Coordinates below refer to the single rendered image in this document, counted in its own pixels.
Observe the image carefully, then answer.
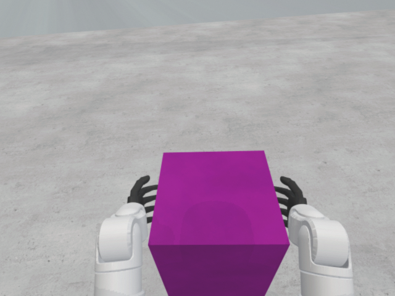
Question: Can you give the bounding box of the carton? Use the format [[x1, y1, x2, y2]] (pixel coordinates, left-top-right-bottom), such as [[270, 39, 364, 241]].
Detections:
[[148, 150, 290, 296]]

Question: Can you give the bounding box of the robot right forearm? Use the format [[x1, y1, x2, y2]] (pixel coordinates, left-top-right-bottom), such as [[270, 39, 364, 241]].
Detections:
[[288, 204, 354, 296]]

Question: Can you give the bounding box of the robot left forearm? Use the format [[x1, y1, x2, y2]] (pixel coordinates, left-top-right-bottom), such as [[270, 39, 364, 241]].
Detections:
[[94, 202, 148, 296]]

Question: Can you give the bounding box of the robot right hand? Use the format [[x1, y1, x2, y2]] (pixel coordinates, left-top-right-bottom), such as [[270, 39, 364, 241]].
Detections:
[[274, 176, 307, 227]]

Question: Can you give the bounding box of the robot left hand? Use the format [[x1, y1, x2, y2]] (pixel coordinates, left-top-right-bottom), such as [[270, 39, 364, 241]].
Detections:
[[127, 175, 158, 224]]

